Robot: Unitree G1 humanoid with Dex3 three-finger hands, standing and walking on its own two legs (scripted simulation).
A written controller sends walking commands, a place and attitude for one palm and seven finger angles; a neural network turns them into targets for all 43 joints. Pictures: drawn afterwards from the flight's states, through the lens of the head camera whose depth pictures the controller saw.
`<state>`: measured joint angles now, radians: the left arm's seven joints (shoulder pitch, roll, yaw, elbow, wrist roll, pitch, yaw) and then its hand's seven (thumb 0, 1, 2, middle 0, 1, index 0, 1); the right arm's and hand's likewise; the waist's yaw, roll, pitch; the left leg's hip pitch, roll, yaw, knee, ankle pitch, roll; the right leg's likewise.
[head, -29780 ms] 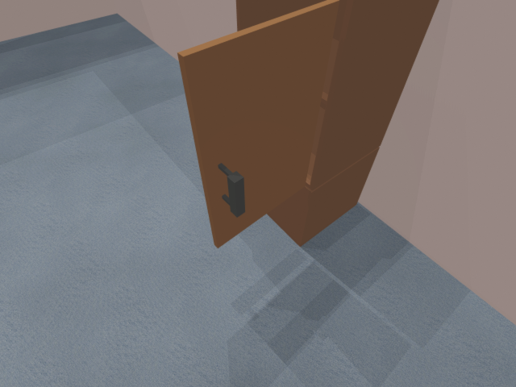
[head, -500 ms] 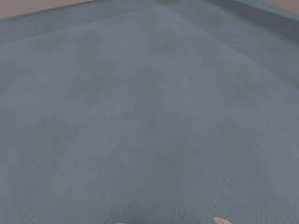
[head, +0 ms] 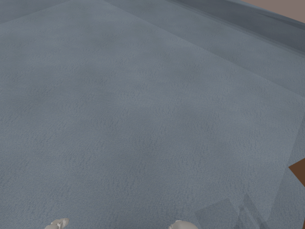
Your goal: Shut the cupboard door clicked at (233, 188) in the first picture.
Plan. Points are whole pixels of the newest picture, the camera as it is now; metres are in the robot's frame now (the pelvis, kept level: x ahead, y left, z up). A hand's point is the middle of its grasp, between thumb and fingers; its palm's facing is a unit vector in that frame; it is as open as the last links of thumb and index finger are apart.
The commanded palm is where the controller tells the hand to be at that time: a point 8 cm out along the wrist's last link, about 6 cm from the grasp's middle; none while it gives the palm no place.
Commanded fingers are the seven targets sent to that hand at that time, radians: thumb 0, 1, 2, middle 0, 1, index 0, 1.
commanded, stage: turn to face it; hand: left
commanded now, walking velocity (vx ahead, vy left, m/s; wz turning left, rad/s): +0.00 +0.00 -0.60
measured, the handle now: out of the picture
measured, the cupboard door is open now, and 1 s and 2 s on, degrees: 60 60 60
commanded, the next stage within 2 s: take the last steps up to it in 1.78 s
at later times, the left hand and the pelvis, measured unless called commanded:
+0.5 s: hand (99, 214) +0.17 +0.17 -0.18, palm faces -0.28 -0.94 -0.19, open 7.4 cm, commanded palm none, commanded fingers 0.00 0.90 0.90 -0.20 -0.30 -0.20 -0.30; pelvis +0.03 +0.01 -0.01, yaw -18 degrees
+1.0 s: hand (125, 189) +0.25 +0.10 -0.16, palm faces -0.55 -0.79 -0.26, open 7.4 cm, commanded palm none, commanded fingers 0.00 0.90 0.90 -0.20 -0.30 -0.20 -0.30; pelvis +0.05 -0.01 -0.01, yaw -36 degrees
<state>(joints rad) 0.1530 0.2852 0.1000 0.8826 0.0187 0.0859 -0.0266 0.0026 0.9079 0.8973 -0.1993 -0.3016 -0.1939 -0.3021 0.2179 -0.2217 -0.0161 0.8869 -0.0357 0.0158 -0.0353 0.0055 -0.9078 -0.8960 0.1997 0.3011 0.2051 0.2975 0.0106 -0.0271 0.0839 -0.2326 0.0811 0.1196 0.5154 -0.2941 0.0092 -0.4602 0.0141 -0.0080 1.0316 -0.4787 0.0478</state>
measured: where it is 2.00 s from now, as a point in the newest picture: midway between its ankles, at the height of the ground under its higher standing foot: outside the picture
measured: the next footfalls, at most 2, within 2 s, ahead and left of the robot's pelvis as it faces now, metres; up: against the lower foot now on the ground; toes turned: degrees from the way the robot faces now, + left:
right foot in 0.20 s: +0.03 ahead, -0.15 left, +0.00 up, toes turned -12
left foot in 0.50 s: +0.13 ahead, +0.10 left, +0.00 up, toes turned -14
